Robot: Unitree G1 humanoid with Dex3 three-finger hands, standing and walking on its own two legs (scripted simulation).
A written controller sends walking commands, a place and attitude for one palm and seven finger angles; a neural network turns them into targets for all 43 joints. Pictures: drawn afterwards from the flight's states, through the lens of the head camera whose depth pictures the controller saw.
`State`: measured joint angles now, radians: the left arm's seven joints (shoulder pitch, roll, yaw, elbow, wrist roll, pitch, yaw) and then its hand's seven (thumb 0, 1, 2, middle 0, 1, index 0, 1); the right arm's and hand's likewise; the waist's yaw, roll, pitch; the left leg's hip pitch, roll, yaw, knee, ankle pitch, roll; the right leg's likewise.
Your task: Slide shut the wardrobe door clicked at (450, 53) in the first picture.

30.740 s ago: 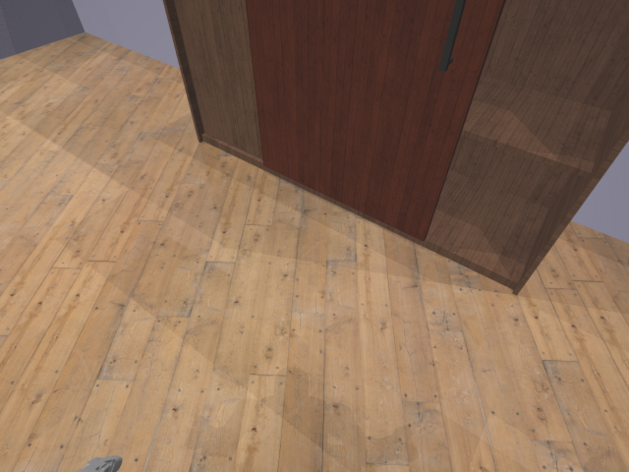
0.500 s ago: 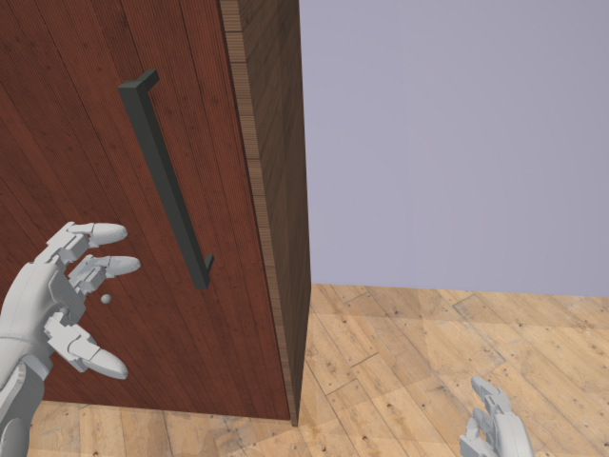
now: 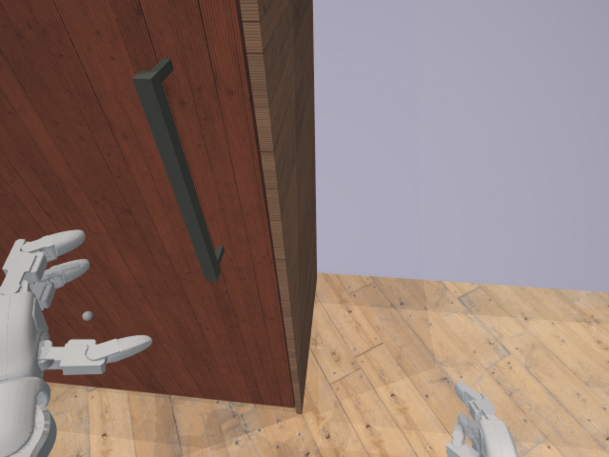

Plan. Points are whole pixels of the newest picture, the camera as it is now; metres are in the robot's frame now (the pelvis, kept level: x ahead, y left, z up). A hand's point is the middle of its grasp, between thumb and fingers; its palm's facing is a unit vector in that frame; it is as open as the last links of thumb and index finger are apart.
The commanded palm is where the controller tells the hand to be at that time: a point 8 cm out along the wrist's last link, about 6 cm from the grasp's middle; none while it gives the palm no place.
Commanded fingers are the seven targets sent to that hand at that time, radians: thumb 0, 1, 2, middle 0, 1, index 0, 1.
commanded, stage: draw the hand back to the body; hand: left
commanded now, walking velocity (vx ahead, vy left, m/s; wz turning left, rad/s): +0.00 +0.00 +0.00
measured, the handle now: (192, 189) +0.40 +0.21 +0.17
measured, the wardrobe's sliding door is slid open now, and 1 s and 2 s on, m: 0.00 0.00 0.00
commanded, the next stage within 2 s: step back with the hand held close in 0.82 s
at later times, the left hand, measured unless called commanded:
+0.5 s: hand (82, 315) +0.20 +0.26 +0.15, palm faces +0.46 -0.81 -0.37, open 8.3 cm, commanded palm +0.15 +0.30 +0.17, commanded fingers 0.00 0.90 0.90 -0.20 -0.30 -0.20 -0.30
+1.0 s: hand (78, 312) +0.20 +0.26 +0.16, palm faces +0.48 -0.79 -0.39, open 7.4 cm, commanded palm +0.15 +0.30 +0.17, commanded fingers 0.00 0.90 0.90 -0.20 -0.30 -0.20 -0.30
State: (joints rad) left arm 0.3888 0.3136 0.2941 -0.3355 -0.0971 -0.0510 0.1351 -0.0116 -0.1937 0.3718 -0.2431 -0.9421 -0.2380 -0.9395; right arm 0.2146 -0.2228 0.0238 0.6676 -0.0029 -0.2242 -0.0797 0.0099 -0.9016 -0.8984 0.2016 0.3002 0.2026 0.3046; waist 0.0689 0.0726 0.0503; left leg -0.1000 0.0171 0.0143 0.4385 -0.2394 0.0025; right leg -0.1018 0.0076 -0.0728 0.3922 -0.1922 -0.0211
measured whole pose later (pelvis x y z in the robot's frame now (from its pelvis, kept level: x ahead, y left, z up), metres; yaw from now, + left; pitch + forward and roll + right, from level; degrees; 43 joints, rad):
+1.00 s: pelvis +0.01 +0.00 +0.00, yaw -1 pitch -6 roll -1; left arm 0.45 0.34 0.34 -0.34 -0.07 -0.11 0.14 0.01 0.89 0.90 -0.21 -0.30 -0.21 -0.30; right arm 0.21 -0.23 0.00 0.66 0.00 -0.14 -0.08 0.01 -0.90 -0.90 0.20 0.30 0.20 0.30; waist 0.06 0.09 0.04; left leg -0.08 0.03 0.02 0.42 -0.24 0.00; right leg -0.08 0.02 -0.07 0.36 -0.18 -0.03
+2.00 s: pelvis -0.16 +0.03 -0.02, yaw -3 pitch +2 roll -3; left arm 0.48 0.37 0.37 -0.47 -0.05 -0.18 0.19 0.01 0.90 0.90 -0.21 -0.30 -0.20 -0.30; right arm 0.15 -0.18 0.01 0.64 -0.02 -0.11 -0.06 0.01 -0.90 -0.90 0.20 0.30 0.20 0.30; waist 0.05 0.04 -0.02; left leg -0.52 0.04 0.06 0.48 -0.09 0.00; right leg -0.14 0.07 0.01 0.48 -0.36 -0.03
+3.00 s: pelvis -0.35 +0.05 +0.00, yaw -2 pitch -2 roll +2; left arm 0.48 0.35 0.39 -0.40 -0.04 -0.16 0.19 0.01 0.89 0.90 -0.21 -0.30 -0.21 -0.30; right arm 0.27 -0.24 -0.02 0.68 -0.01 -0.08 -0.10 0.01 -0.90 -0.90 0.20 0.30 0.20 0.30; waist 0.01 -0.01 -0.04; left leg -0.39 0.07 0.10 0.75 -0.34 0.01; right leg -0.21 -0.02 -0.11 0.52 -0.27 -0.06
